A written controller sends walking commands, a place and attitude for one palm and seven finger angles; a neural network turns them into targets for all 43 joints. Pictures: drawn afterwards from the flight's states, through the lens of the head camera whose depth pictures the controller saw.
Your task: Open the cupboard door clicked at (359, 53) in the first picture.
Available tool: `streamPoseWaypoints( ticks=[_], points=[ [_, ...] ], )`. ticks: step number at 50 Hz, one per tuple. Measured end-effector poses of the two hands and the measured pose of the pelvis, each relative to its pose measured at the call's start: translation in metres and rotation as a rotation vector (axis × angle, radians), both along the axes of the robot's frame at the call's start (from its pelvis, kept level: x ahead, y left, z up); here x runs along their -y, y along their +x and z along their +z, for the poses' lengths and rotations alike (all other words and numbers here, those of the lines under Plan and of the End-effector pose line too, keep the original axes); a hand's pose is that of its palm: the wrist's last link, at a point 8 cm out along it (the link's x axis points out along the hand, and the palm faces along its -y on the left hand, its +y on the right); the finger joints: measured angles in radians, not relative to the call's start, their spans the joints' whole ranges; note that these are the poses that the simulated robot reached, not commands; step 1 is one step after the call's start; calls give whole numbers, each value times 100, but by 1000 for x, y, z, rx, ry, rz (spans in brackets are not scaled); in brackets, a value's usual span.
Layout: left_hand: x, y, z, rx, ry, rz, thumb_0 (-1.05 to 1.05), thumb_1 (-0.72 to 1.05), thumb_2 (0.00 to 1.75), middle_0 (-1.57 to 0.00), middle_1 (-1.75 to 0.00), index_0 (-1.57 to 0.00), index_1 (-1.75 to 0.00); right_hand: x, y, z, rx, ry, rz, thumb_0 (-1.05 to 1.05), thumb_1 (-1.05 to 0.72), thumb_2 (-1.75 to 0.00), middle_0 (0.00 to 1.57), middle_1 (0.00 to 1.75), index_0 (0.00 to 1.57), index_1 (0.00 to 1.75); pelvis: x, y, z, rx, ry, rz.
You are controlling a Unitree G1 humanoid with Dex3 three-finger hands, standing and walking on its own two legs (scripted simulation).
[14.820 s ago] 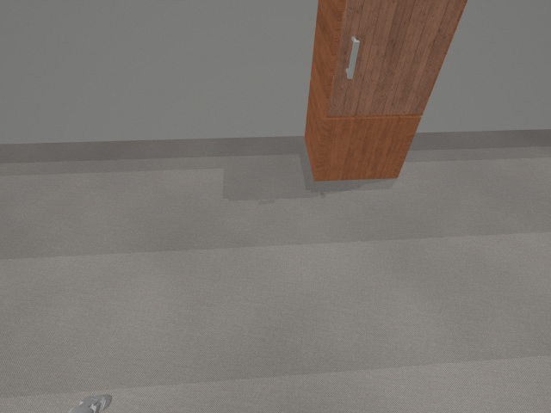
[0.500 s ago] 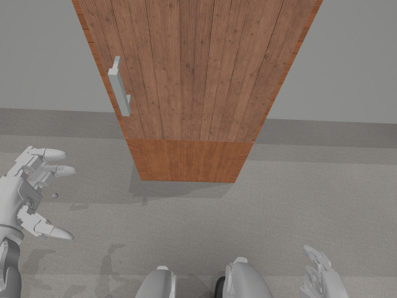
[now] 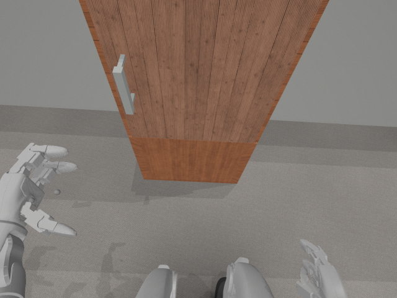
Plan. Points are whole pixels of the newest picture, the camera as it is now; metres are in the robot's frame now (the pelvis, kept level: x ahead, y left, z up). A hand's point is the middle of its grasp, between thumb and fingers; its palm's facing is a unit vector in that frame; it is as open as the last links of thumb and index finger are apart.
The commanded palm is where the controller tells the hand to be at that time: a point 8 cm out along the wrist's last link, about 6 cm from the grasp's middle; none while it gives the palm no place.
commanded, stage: move the hooked fingers beside the handle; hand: left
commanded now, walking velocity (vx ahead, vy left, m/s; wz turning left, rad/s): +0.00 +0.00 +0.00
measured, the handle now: (126, 86) +0.57 +0.21 +0.02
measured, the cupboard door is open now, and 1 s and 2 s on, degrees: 0 0 0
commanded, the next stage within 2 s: none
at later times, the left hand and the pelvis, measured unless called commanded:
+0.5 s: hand (70, 158) +0.36 +0.27 +0.03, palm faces +0.02 -1.00 -0.05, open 14.0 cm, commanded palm +0.34 +0.32 +0.04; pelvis +0.00 +0.00 +0.00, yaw -1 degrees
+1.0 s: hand (84, 125) +0.44 +0.27 +0.03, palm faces +0.01 -1.00 -0.03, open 14.0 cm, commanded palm +0.42 +0.32 +0.03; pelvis -0.01 +0.00 -0.01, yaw -2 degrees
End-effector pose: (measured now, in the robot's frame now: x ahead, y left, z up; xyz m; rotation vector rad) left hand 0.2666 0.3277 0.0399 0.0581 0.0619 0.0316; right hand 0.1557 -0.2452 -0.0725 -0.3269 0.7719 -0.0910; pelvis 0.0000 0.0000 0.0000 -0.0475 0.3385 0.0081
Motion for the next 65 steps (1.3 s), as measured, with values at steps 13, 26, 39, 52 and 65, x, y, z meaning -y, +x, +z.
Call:
streamPoseWaypoints(
  ticks=[13,26,39,52,65],
  points=[
    [3,47,1,20,-7,-32,-2,-50,30,-30,-120,-30,-119,10,-19,-8,-64,-16,-50,1,-91,-89,20,30,21,30,2,-2,-3,-23,2,-11],
    [2,73,-2,20,-12,-17,-1,-50,30,-30,-120,-30,-119,19,-54,-17,-182,-36,-93,1,-91,-89,20,30,21,30,1,-4,-3,-40,2,-15],
    [1,117,-2,26,-21,3,-1,-50,30,-30,-120,-30,-119,21,-79,-23,-264,-41,-137,1,-91,-89,20,30,21,30,0,-7,-7,-63,3,-28],
    [3,160,-9,22,-36,-17,-1,-50,30,-30,-120,-30,-120,25,-110,-32,-400,-74,-171,1,-91,-89,20,30,21,30,-3,-9,-15,-104,-8,-25],
    [4,202,-9,20,-26,-5,-1,-50,30,-30,-120,-30,-119,21,-141,-35,-518,-74,-227,0,-91,-89,20,30,21,30,-6,-8,-20,-146,-19,-33]
  ],
)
